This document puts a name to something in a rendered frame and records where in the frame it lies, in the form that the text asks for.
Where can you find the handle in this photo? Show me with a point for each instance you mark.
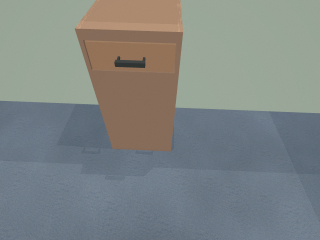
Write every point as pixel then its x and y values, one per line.
pixel 130 63

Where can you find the drawer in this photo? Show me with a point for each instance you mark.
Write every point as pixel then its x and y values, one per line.
pixel 159 57

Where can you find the cabinet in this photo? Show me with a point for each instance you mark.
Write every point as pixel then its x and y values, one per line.
pixel 138 107

